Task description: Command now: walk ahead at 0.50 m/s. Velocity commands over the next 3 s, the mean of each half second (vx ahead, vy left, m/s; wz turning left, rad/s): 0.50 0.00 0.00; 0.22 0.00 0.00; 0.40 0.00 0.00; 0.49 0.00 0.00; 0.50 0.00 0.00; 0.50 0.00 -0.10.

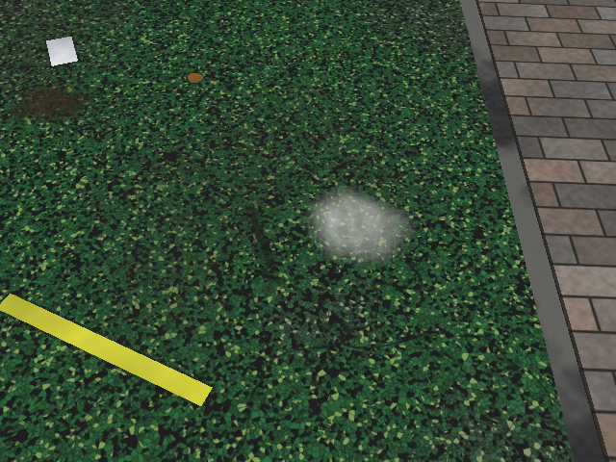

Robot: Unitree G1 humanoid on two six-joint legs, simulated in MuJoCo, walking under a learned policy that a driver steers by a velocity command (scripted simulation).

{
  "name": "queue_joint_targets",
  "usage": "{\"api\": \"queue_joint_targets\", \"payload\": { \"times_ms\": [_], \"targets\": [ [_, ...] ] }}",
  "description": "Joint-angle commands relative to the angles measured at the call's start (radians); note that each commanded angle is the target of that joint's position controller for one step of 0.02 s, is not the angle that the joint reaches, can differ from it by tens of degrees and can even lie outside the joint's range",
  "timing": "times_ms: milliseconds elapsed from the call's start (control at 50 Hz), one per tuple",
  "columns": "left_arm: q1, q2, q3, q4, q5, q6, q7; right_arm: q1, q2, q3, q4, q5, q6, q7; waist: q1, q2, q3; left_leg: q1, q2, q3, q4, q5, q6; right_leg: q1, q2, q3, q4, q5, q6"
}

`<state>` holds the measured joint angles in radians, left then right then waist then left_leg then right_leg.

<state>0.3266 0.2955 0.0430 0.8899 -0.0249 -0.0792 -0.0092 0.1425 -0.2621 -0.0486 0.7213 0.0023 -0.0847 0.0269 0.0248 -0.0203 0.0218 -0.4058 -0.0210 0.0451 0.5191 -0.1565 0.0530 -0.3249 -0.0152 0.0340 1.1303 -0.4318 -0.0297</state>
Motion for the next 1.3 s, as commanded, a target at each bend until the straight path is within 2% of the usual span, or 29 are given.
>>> {"api": "queue_joint_targets", "payload": {
  "times_ms": [20,100,220,300,360,400,420,440,460,480,500,540,620,700,820,840,880,900,920,960,1000,1060,1100,1140,1160,1180,1200,1240,1300],
  "targets": [
    [-0.061,0.111,0.029,-0.099,0.010,-0.023,0.001,0.102,-0.107,-0.029,-0.018,-0.012,-0.006,-0.003,-0.041,0.092,-0.082,0.341,0.272,-0.365,-0.286,0.093,0.189,-0.345,-0.116,0.042,0.039,0.106,0.000],
    [-0.064,0.057,0.019,-0.101,0.019,0.013,0.008,0.101,-0.134,-0.039,0.011,-0.002,-0.025,-0.004,-0.004,0.091,-0.038,0.223,0.250,-0.250,-0.375,0.173,0.209,-0.314,-0.132,0.026,-0.094,0.197,0.036],
    [-0.263,0.028,0.006,-0.149,0.019,0.001,-0.005,0.174,-0.169,-0.046,0.061,0.007,-0.012,-0.024,-0.066,0.076,0.013,0.245,0.202,-0.118,-0.398,0.163,0.158,-0.299,-0.097,-0.011,-0.455,0.503,0.047],
    [-0.364,0.038,0.005,-0.188,0.009,-0.008,-0.023,0.241,-0.184,-0.051,0.106,0.017,0.004,-0.026,-0.101,0.082,0.037,0.350,0.247,-0.128,-0.355,0.144,0.146,-0.302,-0.071,-0.016,-0.566,0.488,0.028],
    [-0.353,0.065,0.013,-0.197,0.009,-0.016,-0.036,0.238,-0.197,-0.058,0.124,0.021,0.019,-0.033,-0.074,0.100,0.028,0.433,0.286,-0.145,-0.287,0.225,0.122,-0.264,-0.055,-0.020,-0.615,0.384,-0.012],
    [-0.200,0.108,0.038,-0.153,0.015,-0.019,-0.032,0.206,-0.196,-0.055,0.124,0.021,0.030,-0.037,0.016,0.101,-0.060,0.427,0.240,-0.099,-0.105,0.480,0.086,-0.036,-0.002,-0.074,-0.658,0.359,-0.052],
    [-0.033,0.165,0.063,-0.106,0.020,-0.019,-0.023,0.213,-0.159,-0.040,0.115,0.011,0.033,-0.041,0.079,0.064,-0.180,0.322,0.184,-0.052,0.113,0.451,0.052,0.220,-0.046,-0.030,-0.627,0.393,-0.091],
    [0.093,0.273,0.089,-0.089,0.035,-0.013,-0.016,0.313,-0.067,-0.008,0.087,-0.005,0.016,-0.035,0.068,-0.142,-0.344,-0.050,0.057,0.004,0.506,0.106,-0.019,0.626,-0.301,0.352,-0.620,0.340,-0.233],
    [0.133,0.229,0.078,-0.072,0.016,-0.006,-0.020,0.314,-0.054,-0.001,0.099,0.003,-0.005,-0.031,0.082,-0.263,-0.417,-0.265,-0.036,-0.100,0.705,-0.419,-0.041,0.727,-0.382,0.687,-0.799,0.154,-0.306],
    [0.077,0.172,0.057,-0.082,0.010,-0.007,-0.020,0.229,-0.152,-0.027,0.081,0.030,-0.020,-0.024,0.090,-0.166,-0.281,-0.374,0.030,-0.156,0.791,-0.391,-0.023,0.630,-0.351,0.602,-0.831,0.038,-0.257],
    [-0.009,0.142,0.046,-0.103,0.019,-0.006,-0.017,0.151,-0.160,-0.028,0.059,0.039,-0.025,-0.024,0.066,-0.111,-0.166,-0.379,0.076,-0.124,0.772,-0.309,-0.015,0.479,-0.322,0.465,-0.839,0.167,-0.224],
    [-0.125,0.083,0.028,-0.117,0.038,-0.012,-0.021,0.137,-0.144,-0.035,0.064,0.008,-0.008,-0.036,-0.010,-0.062,-0.068,-0.248,0.137,-0.111,0.655,-0.213,-0.033,0.229,-0.254,0.259,-0.861,0.577,-0.198],
    [-0.154,0.092,0.030,-0.086,0.043,-0.024,-0.013,0.186,-0.078,-0.025,0.083,-0.003,0.034,-0.048,-0.072,-0.063,-0.080,-0.110,0.127,-0.089,0.496,-0.125,-0.078,0.101,-0.206,0.072,-0.888,0.951,-0.211],
    [-0.140,0.110,0.032,-0.054,0.038,-0.005,0.006,0.077,-0.053,-0.011,0.068,-0.006,0.038,-0.043,-0.036,-0.065,-0.096,-0.033,0.105,-0.064,0.213,0.103,-0.081,0.110,-0.159,-0.026,-0.887,0.939,-0.175],
    [-0.122,0.114,0.029,0.005,0.020,0.027,0.012,0.001,-0.089,-0.022,0.055,-0.012,0.038,-0.034,-0.022,-0.058,-0.081,0.040,0.071,-0.067,-0.002,0.113,-0.043,0.200,-0.190,0.027,-0.792,0.759,-0.150],
    [-0.126,0.100,0.024,0.010,0.013,0.031,0.015,0.030,-0.095,-0.027,0.068,-0.017,0.034,-0.033,-0.043,-0.044,-0.086,0.111,0.062,-0.059,-0.087,0.192,-0.025,0.192,-0.164,0.027,-0.745,0.686,-0.120],
    [0.004,0.048,0.010,0.031,0.050,0.020,0.014,0.049,-0.192,-0.046,0.072,-0.030,0.035,-0.046,0.025,0.102,-0.161,0.361,0.208,-0.193,-0.048,0.731,0.052,0.075,-0.037,-0.023,-0.624,0.368,-0.023],
    [0.063,0.001,-0.004,0.054,0.047,0.022,0.018,0.058,-0.136,-0.035,0.092,-0.023,0.049,-0.048,0.036,0.205,-0.217,0.431,0.263,-0.263,-0.039,0.605,0.143,0.005,-0.003,-0.050,-0.589,0.108,0.016],
    [0.004,0.028,-0.001,0.043,0.038,0.033,0.022,0.072,-0.104,-0.033,0.099,0.001,0.063,-0.044,-0.002,0.197,-0.201,0.416,0.262,-0.313,-0.082,0.300,0.165,-0.039,0.013,-0.061,-0.564,0.008,0.024],
    [-0.091,0.062,0.009,0.013,0.014,0.053,0.026,0.132,-0.171,-0.054,0.118,0.014,0.077,-0.042,-0.053,0.205,-0.140,0.365,0.301,-0.463,-0.225,-0.328,0.184,-0.154,0.037,-0.090,-0.446,-0.071,0.007],
    [-0.126,0.082,0.018,-0.003,0.010,0.057,0.021,0.092,-0.183,-0.057,0.108,-0.005,0.058,-0.050,-0.048,0.239,-0.060,0.227,0.350,-0.555,-0.343,-0.523,0.193,-0.162,-0.001,-0.032,-0.329,-0.095,-0.024],
    [-0.084,0.069,0.025,0.024,0.011,0.034,0.018,-0.020,-0.161,-0.055,0.082,0.011,0.036,-0.052,0.010,0.194,-0.054,0.108,0.295,-0.413,-0.374,-0.397,0.133,-0.045,-0.034,-0.027,-0.406,-0.048,-0.063],
    [-0.028,0.030,0.022,0.070,0.022,0.023,0.015,-0.072,-0.157,-0.058,0.081,0.025,0.044,-0.049,0.052,0.160,-0.073,0.025,0.211,-0.260,-0.338,-0.309,0.091,0.143,0.010,-0.099,-0.590,0.180,-0.062],
    [0.029,0.026,0.027,0.103,0.032,0.027,0.013,-0.055,-0.123,-0.052,0.096,0.025,0.050,-0.048,0.071,0.112,-0.075,-0.044,0.151,-0.179,-0.237,-0.347,0.061,0.257,0.028,-0.102,-0.660,0.172,-0.056],
    [0.091,0.057,0.033,0.115,0.030,0.027,0.016,-0.079,-0.071,-0.037,0.082,0.019,0.048,-0.044,0.091,0.016,-0.067,-0.136,0.099,-0.120,-0.081,-0.345,0.024,0.315,-0.073,0.033,-0.749,0.047,-0.087],
    [0.140,0.141,0.050,0.116,0.021,0.027,0.022,-0.110,-0.002,-0.020,0.054,0.015,0.038,-0.041,0.098,-0.192,-0.033,-0.306,-0.003,0.010,0.200,-0.300,-0.036,0.366,-0.264,0.341,-0.935,-0.201,-0.161],
    [0.123,0.209,0.065,0.110,0.035,0.020,0.022,-0.138,-0.051,-0.029,0.028,0.029,0.020,-0.041,0.098,-0.257,0.058,-0.433,0.016,-0.055,0.353,-0.344,-0.023,0.312,-0.391,0.574,-1.029,-0.335,-0.251],
    [0.038,0.117,0.041,0.078,0.028,-0.008,0.025,-0.088,-0.115,-0.047,0.058,0.035,-0.001,-0.033,0.040,-0.140,0.086,-0.531,0.092,-0.119,0.447,-0.203,-0.008,0.368,-0.339,0.470,-1.001,-0.196,-0.208],
    [0.043,0.087,0.031,0.078,0.021,-0.014,0.019,-0.108,-0.086,-0.045,0.075,0.010,-0.010,-0.024,0.035,-0.079,0.047,-0.461,0.120,-0.090,0.367,-0.037,-0.025,0.384,-0.265,0.263,-1.000,0.145,-0.150]
  ]
}}
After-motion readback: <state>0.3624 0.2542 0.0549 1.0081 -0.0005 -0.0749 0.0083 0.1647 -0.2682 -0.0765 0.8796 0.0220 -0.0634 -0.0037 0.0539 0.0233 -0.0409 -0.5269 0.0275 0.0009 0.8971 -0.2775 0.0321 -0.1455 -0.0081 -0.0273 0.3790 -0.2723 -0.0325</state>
